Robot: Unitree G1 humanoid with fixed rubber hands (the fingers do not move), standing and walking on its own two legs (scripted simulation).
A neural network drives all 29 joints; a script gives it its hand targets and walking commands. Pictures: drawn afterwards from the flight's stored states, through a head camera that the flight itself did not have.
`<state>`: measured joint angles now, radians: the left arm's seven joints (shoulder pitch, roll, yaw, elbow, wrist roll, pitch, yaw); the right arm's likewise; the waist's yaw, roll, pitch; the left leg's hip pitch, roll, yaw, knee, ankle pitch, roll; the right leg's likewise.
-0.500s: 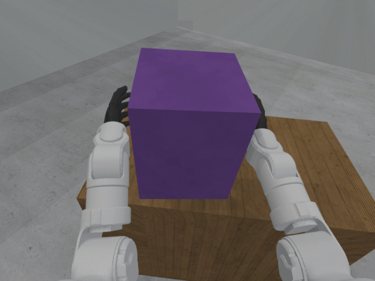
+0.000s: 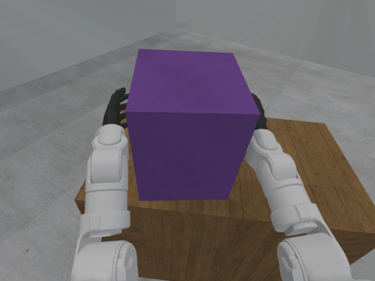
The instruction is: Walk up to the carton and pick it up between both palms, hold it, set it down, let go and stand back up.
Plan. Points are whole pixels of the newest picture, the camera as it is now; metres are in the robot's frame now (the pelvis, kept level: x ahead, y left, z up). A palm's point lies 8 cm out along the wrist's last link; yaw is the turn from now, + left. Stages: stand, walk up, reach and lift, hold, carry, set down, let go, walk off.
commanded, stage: hold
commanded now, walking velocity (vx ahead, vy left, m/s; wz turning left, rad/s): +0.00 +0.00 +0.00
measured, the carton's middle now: (185, 128) +0.38 +0.01 +0.17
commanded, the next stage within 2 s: none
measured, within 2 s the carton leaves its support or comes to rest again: neither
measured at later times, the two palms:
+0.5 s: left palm (113, 126) +0.36 +0.16 +0.19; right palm (255, 129) +0.36 -0.13 +0.19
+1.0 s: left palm (113, 127) +0.36 +0.16 +0.19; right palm (254, 130) +0.36 -0.13 +0.18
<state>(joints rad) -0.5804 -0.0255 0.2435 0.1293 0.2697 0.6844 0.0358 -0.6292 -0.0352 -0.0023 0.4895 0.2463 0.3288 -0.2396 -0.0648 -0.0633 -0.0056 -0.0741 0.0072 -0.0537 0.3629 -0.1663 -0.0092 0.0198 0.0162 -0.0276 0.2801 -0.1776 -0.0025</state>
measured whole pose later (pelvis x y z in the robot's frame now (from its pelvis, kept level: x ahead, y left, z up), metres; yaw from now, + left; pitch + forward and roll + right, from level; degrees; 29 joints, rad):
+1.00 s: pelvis +0.00 +0.00 +0.00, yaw +0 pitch -7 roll -1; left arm -0.57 -0.03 0.24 0.11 0.27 0.69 0.03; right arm -0.62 -0.03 0.00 0.48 0.25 0.33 -0.24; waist -0.07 -0.07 0.00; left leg -0.08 0.01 -0.06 0.36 -0.16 -0.01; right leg 0.02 0.02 -0.03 0.28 -0.18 0.00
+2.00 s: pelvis +0.00 +0.00 +0.00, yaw +0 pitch -7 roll -1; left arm -0.59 -0.02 0.24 0.14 0.27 0.68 0.03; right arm -0.64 -0.03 -0.02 0.49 0.23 0.33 -0.24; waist -0.06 -0.06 0.00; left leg -0.08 0.01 -0.05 0.36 -0.16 -0.01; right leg 0.01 0.01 -0.03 0.28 -0.17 0.00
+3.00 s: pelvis +0.00 +0.00 +0.00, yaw +0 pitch -7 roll -1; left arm -0.59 -0.03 0.25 0.13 0.27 0.68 0.03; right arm -0.63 -0.03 -0.01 0.49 0.23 0.33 -0.24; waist -0.06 -0.06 0.00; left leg -0.08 0.01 -0.05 0.36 -0.16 -0.01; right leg 0.02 0.02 -0.03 0.28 -0.18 0.00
